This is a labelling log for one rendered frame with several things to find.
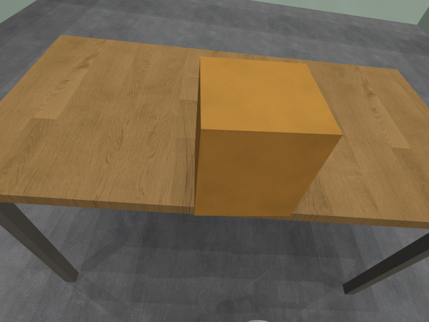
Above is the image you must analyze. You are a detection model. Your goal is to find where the carton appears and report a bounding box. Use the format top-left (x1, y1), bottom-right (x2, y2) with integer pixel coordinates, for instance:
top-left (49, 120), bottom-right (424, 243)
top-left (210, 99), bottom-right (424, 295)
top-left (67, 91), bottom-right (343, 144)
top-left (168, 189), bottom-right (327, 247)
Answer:
top-left (194, 56), bottom-right (343, 216)

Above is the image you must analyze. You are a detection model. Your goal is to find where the table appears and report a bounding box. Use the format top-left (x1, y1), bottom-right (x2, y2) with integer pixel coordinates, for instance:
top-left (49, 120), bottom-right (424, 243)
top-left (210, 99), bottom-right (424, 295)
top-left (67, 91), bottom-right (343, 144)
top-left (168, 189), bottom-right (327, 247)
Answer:
top-left (0, 35), bottom-right (429, 294)

